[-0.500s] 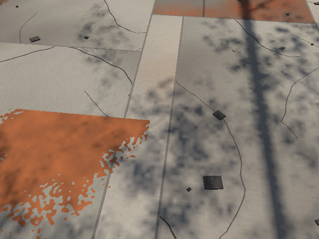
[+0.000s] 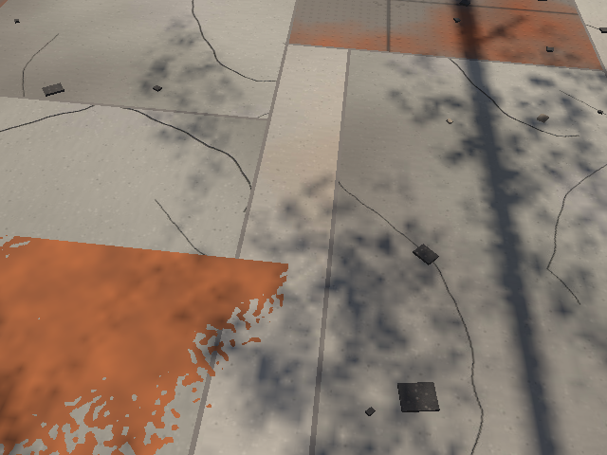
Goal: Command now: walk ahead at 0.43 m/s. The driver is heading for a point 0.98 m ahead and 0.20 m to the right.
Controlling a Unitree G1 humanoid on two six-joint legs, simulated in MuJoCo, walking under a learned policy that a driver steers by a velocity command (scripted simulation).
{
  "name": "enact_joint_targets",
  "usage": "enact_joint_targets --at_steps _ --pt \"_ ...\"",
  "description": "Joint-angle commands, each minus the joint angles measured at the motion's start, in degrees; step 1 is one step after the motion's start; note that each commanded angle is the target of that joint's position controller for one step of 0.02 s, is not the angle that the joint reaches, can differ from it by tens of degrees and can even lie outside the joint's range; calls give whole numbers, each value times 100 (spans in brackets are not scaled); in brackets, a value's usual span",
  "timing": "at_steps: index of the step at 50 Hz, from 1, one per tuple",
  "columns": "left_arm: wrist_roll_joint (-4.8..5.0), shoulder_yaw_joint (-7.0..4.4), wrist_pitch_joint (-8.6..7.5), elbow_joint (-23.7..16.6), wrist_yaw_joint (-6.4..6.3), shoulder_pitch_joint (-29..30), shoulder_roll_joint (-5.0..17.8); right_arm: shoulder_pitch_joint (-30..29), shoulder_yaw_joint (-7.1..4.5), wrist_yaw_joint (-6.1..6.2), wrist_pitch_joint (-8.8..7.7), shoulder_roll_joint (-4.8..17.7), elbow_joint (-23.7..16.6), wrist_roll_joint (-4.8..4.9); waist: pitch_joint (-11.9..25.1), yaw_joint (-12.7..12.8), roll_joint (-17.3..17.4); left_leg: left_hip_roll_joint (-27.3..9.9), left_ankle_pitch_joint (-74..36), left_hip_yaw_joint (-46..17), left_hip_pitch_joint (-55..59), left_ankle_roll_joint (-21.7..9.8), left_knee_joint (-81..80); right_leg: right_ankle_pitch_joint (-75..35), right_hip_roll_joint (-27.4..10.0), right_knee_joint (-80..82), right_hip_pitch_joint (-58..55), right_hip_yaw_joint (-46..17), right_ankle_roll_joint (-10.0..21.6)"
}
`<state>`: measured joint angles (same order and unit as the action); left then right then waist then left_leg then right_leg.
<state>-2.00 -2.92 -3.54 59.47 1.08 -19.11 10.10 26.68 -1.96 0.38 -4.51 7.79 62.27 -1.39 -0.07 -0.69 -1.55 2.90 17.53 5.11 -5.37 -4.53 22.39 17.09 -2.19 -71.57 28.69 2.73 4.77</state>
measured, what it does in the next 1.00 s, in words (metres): climbs: right foot 0.03 m higher, then left foot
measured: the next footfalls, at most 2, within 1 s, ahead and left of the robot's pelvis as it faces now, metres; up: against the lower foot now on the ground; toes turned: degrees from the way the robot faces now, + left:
right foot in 0.30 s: +0.34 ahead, -0.06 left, +0.03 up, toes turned -4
left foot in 0.86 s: +0.68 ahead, +0.08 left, +0.03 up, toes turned -8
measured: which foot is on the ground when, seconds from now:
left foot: down 0.00-0.28, up 0.30-0.84, down 0.86-1.00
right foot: up 0.00-0.28, down 0.30-0.88, up 0.90-1.00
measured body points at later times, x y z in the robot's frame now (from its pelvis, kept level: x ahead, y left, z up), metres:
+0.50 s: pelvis +0.29 -0.03 +0.03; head +0.30 -0.03 +0.48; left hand +0.27 +0.22 -0.12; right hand +0.35 -0.26 -0.11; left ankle +0.26 +0.11 -0.61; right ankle +0.30 -0.06 -0.71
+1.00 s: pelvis +0.58 +0.01 +0.03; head +0.61 +0.01 +0.48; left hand +0.65 +0.26 -0.11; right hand +0.65 -0.27 -0.09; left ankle +0.64 +0.08 -0.71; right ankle +0.45 -0.08 -0.61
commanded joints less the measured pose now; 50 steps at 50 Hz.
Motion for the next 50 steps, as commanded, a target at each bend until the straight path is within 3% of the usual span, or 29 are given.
enact_joint_targets --at_steps 1,5,7,9,11,12,13,14,15,16,17,18,19,20,21,24,27,32,38,40,42,43,44,45,46,47,48,49,50 --pt "0 -30 44 -389 67 138 48 813 20 20 -119 422 161 -6 -713 81 580 -1496 -1819 -1571 738 -590 -1226 -119 -127 -927 2092 105 -14" --pt "-5 79 127 -1085 81 1500 17 1010 135 39 -136 364 256 -23 -914 -16 518 -1334 -2635 -1072 500 -609 -1506 -243 -128 -330 2619 443 -29" --pt "42 166 168 -1286 128 1882 -44 830 192 91 -130 324 166 -10 -1024 38 470 -1237 -3113 -788 60 -521 -1699 -588 -72 1034 1902 556 -49" --pt "116 224 189 -1353 100 2001 -125 834 191 114 -163 532 153 30 -963 70 658 -1339 -4459 -573 14 -485 -1780 -696 176 1975 993 797 84" --pt "101 158 191 -1254 -20 1650 88 928 171 104 -205 706 198 92 -562 252 858 -1417 -6916 -332 542 -388 -1017 -470 588 2300 183 1063 352" --pt "116 100 158 -1142 -76 1227 225 953 136 119 -215 808 209 86 -275 465 980 -1482 -7720 -289 792 -332 -340 -317 744 2420 -251 1033 460" --pt "166 8 92 -917 -117 472 394 870 85 121 -211 935 186 43 119 807 1086 -1511 -7853 -309 948 -319 640 -208 823 2730 -907 841 566" --pt "174 -82 26 -636 -127 -375 536 638 23 102 -203 1083 133 85 492 1239 1098 -1423 -7154 -215 714 -299 1824 -486 740 3507 -1913 586 651" --pt "51 -245 -12 -454 -141 -983 1034 646 57 57 -206 847 -23 117 968 1348 598 -1079 -4976 -122 -208 -268 3468 595 -197 4201 -3036 -713 828" --pt "-41 -346 5 -434 -94 -954 1457 1092 142 -54 -153 50 -238 189 1337 740 -817 195 710 -211 -2265 -78 5913 885 -2040 5288 -4068 -4160 1665" --pt "163 -327 12 -479 -29 -304 1293 621 -2 -74 -129 561 -376 48 1026 577 -189 -83 283 -1042 -2742 -238 6407 1415 -1872 5981 -3425 -4770 1595" --pt "175 -221 -15 -503 -26 236 887 189 -62 -84 -106 646 -599 30 189 298 8 -331 -83 -904 -3012 -258 6401 1601 -1822 6019 -2644 -3872 1439" --pt "150 -119 -70 -459 1 405 461 -76 -85 -83 -112 632 -671 6 -238 196 506 -536 -313 -841 -2938 -294 6108 961 -1595 6153 -2018 -3117 1235" --pt "119 -50 -140 -385 -19 450 240 -76 -90 -80 -74 502 -668 1 -374 0 562 -688 -427 -869 -2698 -284 5803 309 -1326 6198 -1621 -2458 1043" --pt "119 -5 -189 -275 -64 406 120 38 -62 -88 -1 376 -664 -24 -407 -190 396 -771 -414 -871 -2445 -226 5541 -208 -1103 6262 -1338 -1940 900" --pt "116 17 -314 -69 -122 -119 247 -191 -86 -135 143 371 -764 -25 -449 -237 146 -867 -525 -646 -2566 -73 4805 -1360 -782 6375 -1461 -1207 816" --pt "168 17 -321 6 -120 -595 452 -1067 -104 -181 186 497 -1081 -81 -531 -56 5 -922 -1060 -365 -3236 163 4005 -2334 -617 6409 -1911 -961 725" --pt "172 35 -270 -5 -151 -1189 542 -2396 -60 -203 203 495 -1533 5 -507 328 -198 -661 -1652 -157 -3416 507 2291 -3194 -524 6270 -2577 -997 564" --pt "90 -26 -225 -78 -214 -1480 716 -3314 -31 -169 101 662 -1973 62 -460 541 -395 -411 -1447 -226 -3428 365 1258 -3927 -741 5660 -3603 -1391 762" --pt "75 -83 -221 -183 -242 -1185 846 -2971 -61 -146 17 785 -1964 86 -355 261 -416 -282 -1138 -257 -2672 209 827 -4581 -753 5263 -3504 -1403 642" --pt "109 -133 -235 -311 -190 -846 969 -1585 -193 -44 -83 1066 -1578 60 349 -338 -296 -71 -1198 -190 -738 -14 330 -5210 -493 3880 -3053 -1236 420" --pt "178 -106 -250 -457 -155 -729 832 -667 -296 36 -143 1356 -1419 -73 986 -711 -67 -794 -964 -838 760 -217 297 -3910 -236 2606 -2099 -1130 349" --pt "399 10 -236 -736 -156 -1025 233 -191 -423 84 -134 1895 -1516 -276 1844 -622 959 -2534 -506 -2995 2311 -611 170 -762 516 720 -434 -628 152" --pt "362 -78 -175 -801 -181 -1327 550 -591 -431 27 -40 1823 -1536 -187 2070 -256 1534 -2987 -452 -4642 2248 -1030 -503 1179 709 -229 386 -681 190" --pt "230 -141 -81 -735 -202 -1064 770 -1141 -315 -2 -9 1272 -1651 -105 1149 -38 764 -2755 148 -3861 1398 -900 -614 681 274 -450 634 -758 196" --pt "161 -131 -55 -782 -148 -648 680 -1389 -220 -25 -43 901 -1653 -47 469 -66 259 -2442 -2 -2954 582 -751 -833 305 90 -205 615 -734 157" --pt "126 -133 -16 -837 -97 -486 559 -1462 -188 -21 -75 813 -1607 -58 149 36 271 -2174 -304 -2333 99 -566 -1027 120 -60 34 498 -710 129" --pt "34 -151 55 -893 -40 -421 535 -1358 -165 9 -115 758 -1507 -32 -32 124 468 -2004 -716 -1864 -223 -469 -1142 49 -168 192 406 -686 83" --pt "3 -149 135 -901 11 -447 462 -1260 -159 14 -158 738 -1426 -10 -78 198 562 -1889 -1038 -1490 -367 -395 -1211 -20 -206 260 323 -636 51"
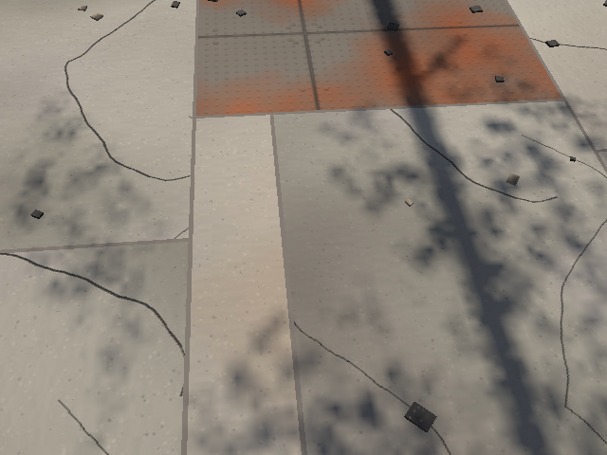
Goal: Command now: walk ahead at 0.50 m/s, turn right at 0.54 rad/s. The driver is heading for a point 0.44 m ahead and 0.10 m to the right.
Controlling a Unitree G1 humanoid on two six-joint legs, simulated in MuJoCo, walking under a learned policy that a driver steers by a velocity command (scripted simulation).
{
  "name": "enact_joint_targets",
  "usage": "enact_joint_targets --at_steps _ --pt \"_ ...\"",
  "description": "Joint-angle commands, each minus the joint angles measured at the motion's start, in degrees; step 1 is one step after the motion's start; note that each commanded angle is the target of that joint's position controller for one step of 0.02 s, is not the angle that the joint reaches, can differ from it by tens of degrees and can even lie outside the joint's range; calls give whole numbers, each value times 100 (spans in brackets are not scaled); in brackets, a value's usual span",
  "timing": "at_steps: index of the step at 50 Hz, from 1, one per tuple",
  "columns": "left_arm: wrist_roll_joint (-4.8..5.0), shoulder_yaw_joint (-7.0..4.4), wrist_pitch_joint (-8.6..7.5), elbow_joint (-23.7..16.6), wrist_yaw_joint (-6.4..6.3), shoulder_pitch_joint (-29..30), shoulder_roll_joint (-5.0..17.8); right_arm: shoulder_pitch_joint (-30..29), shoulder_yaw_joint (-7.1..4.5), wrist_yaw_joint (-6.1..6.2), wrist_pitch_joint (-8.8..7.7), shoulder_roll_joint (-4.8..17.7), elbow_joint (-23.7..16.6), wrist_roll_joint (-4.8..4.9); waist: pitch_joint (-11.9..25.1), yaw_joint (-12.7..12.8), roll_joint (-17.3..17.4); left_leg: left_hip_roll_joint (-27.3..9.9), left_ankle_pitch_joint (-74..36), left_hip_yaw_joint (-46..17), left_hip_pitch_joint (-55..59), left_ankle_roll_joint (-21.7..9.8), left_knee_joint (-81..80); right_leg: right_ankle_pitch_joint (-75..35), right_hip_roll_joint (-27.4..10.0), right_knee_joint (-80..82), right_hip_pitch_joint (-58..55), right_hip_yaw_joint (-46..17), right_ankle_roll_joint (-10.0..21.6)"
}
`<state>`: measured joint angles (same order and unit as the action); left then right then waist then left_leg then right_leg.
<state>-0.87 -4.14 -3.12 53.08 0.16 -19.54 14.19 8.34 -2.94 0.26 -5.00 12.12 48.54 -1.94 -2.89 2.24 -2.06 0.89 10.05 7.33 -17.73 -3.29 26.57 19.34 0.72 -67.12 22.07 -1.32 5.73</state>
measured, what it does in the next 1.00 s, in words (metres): walks ahead, turning right: right foot, then left foot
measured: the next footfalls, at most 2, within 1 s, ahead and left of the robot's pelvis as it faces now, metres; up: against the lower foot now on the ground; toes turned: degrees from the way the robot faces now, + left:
right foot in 0.40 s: +0.34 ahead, -0.14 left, +0.00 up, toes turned -19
left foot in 0.92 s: +0.50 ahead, -0.02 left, +0.00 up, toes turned -18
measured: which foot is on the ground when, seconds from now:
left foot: down 0.00-0.42, up 0.44-0.90, down 0.92-1.00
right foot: up 0.00-0.38, down 0.40-1.00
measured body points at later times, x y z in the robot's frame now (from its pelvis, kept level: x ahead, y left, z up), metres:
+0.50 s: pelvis +0.25 -0.07 -0.01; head +0.29 -0.09 +0.44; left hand +0.48 +0.13 -0.12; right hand +0.20 -0.32 -0.15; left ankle +0.14 +0.10 -0.63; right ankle +0.30 -0.12 -0.74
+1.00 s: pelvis +0.39 -0.08 +0.00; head +0.40 -0.08 +0.45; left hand +0.51 +0.13 -0.15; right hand +0.38 -0.34 -0.14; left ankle +0.46 -0.01 -0.74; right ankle +0.30 -0.13 -0.73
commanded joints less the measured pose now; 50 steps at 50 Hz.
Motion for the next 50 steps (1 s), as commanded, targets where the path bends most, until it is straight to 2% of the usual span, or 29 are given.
enact_joint_targets --at_steps 1,3,6,9,11,14,15,17,18,19,20,21,22,23,24,25,26,27,30,35,39,43,45,46,47,48,49,50 --pt "-115 -26 151 -315 142 -347 9 724 -64 17 -166 308 12 73 219 -79 663 -1663 -666 -1490 856 -511 -1665 -331 -500 -169 1023 -180 -60" --pt "-119 -24 222 -492 206 -4 -11 892 -90 0 -240 396 89 121 159 -60 670 -1636 -1176 -1042 949 -510 -1748 -637 -563 -78 1383 -113 -95" --pt "-114 -4 247 -776 291 670 32 1098 -104 -15 -254 472 159 91 15 -123 642 -1530 -1606 -458 1070 -495 -1809 -1265 -614 404 1846 7 -169" --pt "-93 64 211 -1033 361 1348 -6 1219 -101 -14 -244 532 199 90 -122 -242 638 -1395 -1880 46 1123 -418 -1797 -1899 -546 1567 1705 274 -204" --pt "-101 111 197 -1195 407 1773 -32 1384 -127 18 -229 666 237 96 -184 -363 655 -1475 -2020 238 1297 -386 -1807 -2052 -505 2244 1505 527 -146" --pt "-130 112 192 -1377 438 2138 37 1658 -160 78 -147 805 342 93 -250 -463 647 -1657 -2480 448 1914 -366 -1619 -1673 -408 2820 1407 769 21" --pt "-144 98 194 -1410 430 2163 70 1701 -167 97 -104 841 370 84 -224 -446 665 -1691 -2957 543 2112 -343 -1424 -1428 -313 2961 1307 853 105" --pt "-174 44 206 -1387 380 1928 171 1716 -204 135 -16 1008 403 75 7 -301 815 -1725 -4625 737 2406 -287 -678 -811 43 3118 801 1071 312" --pt "-178 -6 195 -1297 349 1537 260 1707 -228 143 46 1104 407 70 251 -128 861 -1732 -5229 792 2485 -282 8 -522 259 3214 367 1123 438" --pt "-188 -80 151 -1116 306 904 374 1675 -245 136 110 1176 378 85 634 127 818 -1714 -5151 830 2322 -250 994 -461 465 3496 -384 1094 576" --pt "-252 -206 104 -820 223 -14 623 1604 -236 115 144 1160 283 93 1156 547 504 -1596 -4054 907 1486 -76 2428 -551 369 3895 -1763 696 777" --pt "-325 -350 76 -835 139 -233 1215 1799 -97 46 126 541 -59 202 1746 371 -593 -1015 -75 866 -749 217 4405 -559 -1371 4008 -3606 -1708 1324" --pt "-130 -397 120 -1007 92 -246 1482 1518 -150 6 91 732 -353 203 2127 325 -669 -84 2327 -102 -1940 443 5711 -2368 -2369 4759 -4012 -4058 1893" --pt "-43 -348 151 -919 31 -118 1286 982 -147 20 94 755 -413 200 1469 310 146 -474 1621 -643 -2268 415 5644 -3961 -2164 4680 -3527 -2744 1684" --pt "13 -249 101 -861 -2 147 959 1018 -69 31 53 590 -373 242 974 85 158 -608 1266 -654 -2049 386 5224 -5115 -1950 4621 -2799 -1909 1501" --pt "38 -172 62 -860 -8 422 700 1157 -67 42 85 561 -235 183 667 -167 332 -761 1172 -708 -1730 370 4684 -5269 -1585 4718 -2220 -1311 1158" --pt "80 -105 36 -867 -19 642 540 1292 -78 41 187 593 -179 61 533 -371 230 -791 1128 -724 -1407 386 4380 -5241 -1343 4845 -1765 -985 982" --pt "79 -45 0 -873 -7 722 428 1459 -86 28 300 585 -95 -13 571 -470 155 -789 1044 -724 -1051 397 4158 -5419 -1214 4922 -1475 -761 824" --pt "46 -48 -88 -745 6 490 617 1523 -77 -35 453 477 -49 25 701 -548 15 -608 643 -622 -933 441 3725 -6196 -1035 4988 -1416 -402 690" --pt "36 48 -35 -573 -64 180 524 877 -51 -26 530 489 -132 39 584 -327 -232 -555 -22 -595 -1230 423 2766 -5862 -908 5026 -1750 -195 360" --pt "-16 118 2 -402 -130 -47 466 477 3 33 544 433 -173 69 454 -155 -258 -466 -70 -596 -1105 355 1905 -5762 -1047 4934 -2030 -252 399" --pt "-49 176 38 -248 -170 -27 421 557 36 133 496 406 -44 94 323 -148 -266 -277 372 -553 -481 194 1098 -5736 -1146 4616 -1999 -388 512" --pt "2 204 54 -186 -193 113 396 796 60 186 436 341 87 104 273 -299 -153 -227 123 -546 123 66 153 -5376 -1112 4307 -1892 -491 436" --pt "49 221 40 -173 -204 192 383 1056 75 211 366 351 190 82 364 -453 45 -439 -1069 -765 881 14 -548 -4820 -1000 4134 -1603 -504 230" --pt "49 258 2 -212 -213 32 304 1344 16 247 291 705 278 54 692 -369 420 -1077 -3049 -1372 1704 -94 -459 -3546 -700 3881 -1261 -429 15" --pt "103 256 72 36 -202 -763 112 1188 5 235 301 881 318 125 862 45 1087 -1741 -4668 -1891 1840 -792 -111 -1114 -207 3793 -1108 -210 -156" --pt "56 251 183 221 -249 -707 192 1016 76 184 333 600 283 163 813 -109 1098 -1957 -4437 -2158 1480 -1063 -285 172 -7 3816 -1244 -85 -172" --pt "30 251 253 242 -258 -524 178 800 146 141 356 436 288 121 590 -53 1046 -1821 -3595 -2129 1026 -924 -514 272 4 4090 -1459 -123 -155"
